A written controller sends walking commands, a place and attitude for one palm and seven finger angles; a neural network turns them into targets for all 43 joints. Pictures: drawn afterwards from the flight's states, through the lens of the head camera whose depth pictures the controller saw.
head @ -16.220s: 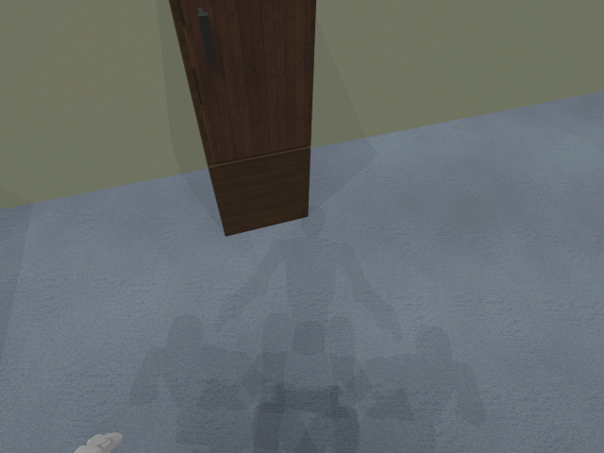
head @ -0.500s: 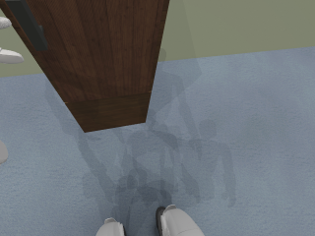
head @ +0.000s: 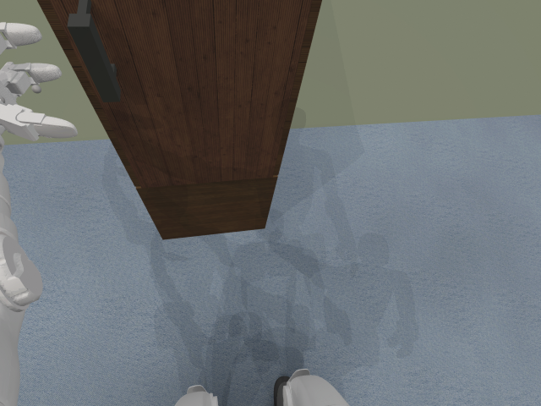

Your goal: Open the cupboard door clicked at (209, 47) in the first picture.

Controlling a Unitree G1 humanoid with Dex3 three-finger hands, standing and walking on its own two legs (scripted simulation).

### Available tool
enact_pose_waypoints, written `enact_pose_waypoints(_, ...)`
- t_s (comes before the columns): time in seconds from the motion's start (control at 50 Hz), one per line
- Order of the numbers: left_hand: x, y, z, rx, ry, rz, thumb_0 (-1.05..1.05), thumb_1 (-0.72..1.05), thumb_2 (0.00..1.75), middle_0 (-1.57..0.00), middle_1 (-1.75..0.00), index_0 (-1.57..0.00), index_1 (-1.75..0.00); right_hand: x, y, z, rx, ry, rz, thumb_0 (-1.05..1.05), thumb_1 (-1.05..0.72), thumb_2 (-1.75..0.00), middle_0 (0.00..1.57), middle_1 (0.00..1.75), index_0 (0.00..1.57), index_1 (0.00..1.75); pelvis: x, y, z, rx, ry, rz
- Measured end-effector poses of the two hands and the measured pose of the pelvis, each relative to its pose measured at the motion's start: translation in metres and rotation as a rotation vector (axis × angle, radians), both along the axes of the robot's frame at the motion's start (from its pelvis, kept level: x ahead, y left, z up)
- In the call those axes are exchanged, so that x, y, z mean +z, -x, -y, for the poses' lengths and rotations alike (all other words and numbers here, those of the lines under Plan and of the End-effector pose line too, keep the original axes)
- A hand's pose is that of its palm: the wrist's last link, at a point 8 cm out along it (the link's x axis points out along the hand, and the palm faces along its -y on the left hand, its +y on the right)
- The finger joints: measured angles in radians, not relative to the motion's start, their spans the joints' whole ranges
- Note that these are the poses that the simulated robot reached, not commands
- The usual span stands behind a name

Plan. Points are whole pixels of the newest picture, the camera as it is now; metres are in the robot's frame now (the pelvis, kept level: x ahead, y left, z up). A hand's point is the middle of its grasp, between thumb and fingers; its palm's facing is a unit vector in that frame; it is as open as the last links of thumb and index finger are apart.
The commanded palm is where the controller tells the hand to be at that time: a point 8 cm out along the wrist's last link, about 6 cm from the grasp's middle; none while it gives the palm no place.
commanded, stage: move the hooked fingers beside the handle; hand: left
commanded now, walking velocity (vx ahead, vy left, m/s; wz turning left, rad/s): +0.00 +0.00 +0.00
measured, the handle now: (98, 51) +0.59 +0.19 +0.12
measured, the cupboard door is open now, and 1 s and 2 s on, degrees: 0 0 0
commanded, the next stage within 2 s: slide the fingers in behind the handle in 0.60 s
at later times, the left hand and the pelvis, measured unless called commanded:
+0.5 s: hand (49, 77) +0.54 +0.25 +0.11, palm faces +0.04 -1.00 +0.00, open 14.0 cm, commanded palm +0.52 +0.29 +0.11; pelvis -0.02 +0.00 -0.01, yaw -1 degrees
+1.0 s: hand (60, 85) +0.53 +0.24 +0.11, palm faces +0.04 -1.00 +0.00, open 14.0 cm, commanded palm +0.51 +0.27 +0.11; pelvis +0.00 +0.00 +0.00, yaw +0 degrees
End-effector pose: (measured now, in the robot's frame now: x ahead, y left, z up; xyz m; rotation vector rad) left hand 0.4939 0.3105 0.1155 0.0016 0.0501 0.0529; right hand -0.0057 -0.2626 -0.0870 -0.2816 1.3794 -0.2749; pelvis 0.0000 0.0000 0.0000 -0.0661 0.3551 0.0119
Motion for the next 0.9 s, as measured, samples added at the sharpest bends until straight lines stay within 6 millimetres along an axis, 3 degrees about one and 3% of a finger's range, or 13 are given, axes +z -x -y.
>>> enact_pose_waypoints(0.14,-0.002,0.001,-0.003,-0.003,-0.006,-0.005,-0.01,-0.5,0.3,-0.3,-1.2,-0.3,-1.2,-0.001,0.009,0.002,0.009,0.021,-0.009,0.0,-0.91,-0.9,0.2,0.3,0.2,0.3,-0.004,0.009,0.0,0.009,0.002,-0.007)
enact_pose_waypoints(0.42,-0.003,-0.018,0.01,-0.01,-0.002,-0.001,-0.01,-0.5,0.3,-0.3,-1.2,-0.3,-1.2,0.002,0.071,-0.011,-0.062,0.013,-0.133,0.0,-0.91,-0.9,0.2,0.3,0.2,0.3,-0.008,0.018,-0.003,-0.003,0.006,-0.036)
enact_pose_waypoints(0.54,-0.003,-0.023,0.009,-0.01,-0.004,-0.003,-0.01,-0.49,0.3,-0.3,-1.2,-0.3,-1.2,0.005,0.087,-0.019,-0.103,-0.001,-0.17,0.0,-0.91,-0.9,0.2,0.3,0.2,0.3,-0.007,0.016,-0.005,-0.019,0.006,-0.041)
enact_pose_waypoints(0.7,-0.005,-0.02,0.004,-0.011,-0.013,-0.006,-0.01,-0.49,0.3,-0.3,-1.2,-0.3,-1.2,0.005,0.081,-0.021,-0.094,-0.012,-0.181,0.0,-0.91,-0.9,0.2,0.3,0.21,0.3,-0.006,0.011,-0.006,-0.014,0.007,-0.042)
enact_pose_waypoints(0.9,-0.007,-0.017,0.013,-0.017,0.007,0.004,-0.01,-0.5,0.3,-0.3,-1.2,-0.3,-1.2,0.002,0.044,-0.011,-0.046,-0.005,-0.106,0.0,-0.91,-0.9,0.2,0.3,0.2,0.3,-0.004,0.004,-0.005,-0.002,0.009,-0.03)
